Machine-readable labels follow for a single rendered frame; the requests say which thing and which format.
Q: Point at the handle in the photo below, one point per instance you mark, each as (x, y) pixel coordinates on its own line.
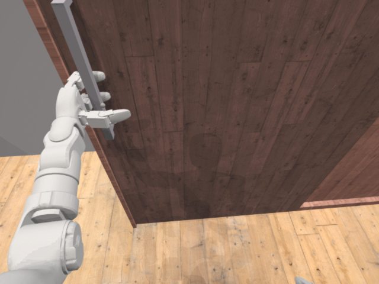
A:
(69, 29)

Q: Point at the robot left hand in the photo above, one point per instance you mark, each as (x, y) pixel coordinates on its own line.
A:
(70, 104)

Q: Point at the robot left forearm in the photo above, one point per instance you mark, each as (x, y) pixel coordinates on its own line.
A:
(54, 195)

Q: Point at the left robot upper arm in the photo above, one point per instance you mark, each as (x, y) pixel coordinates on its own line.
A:
(45, 253)

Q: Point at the wardrobe door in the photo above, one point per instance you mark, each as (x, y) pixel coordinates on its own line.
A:
(238, 107)
(357, 174)

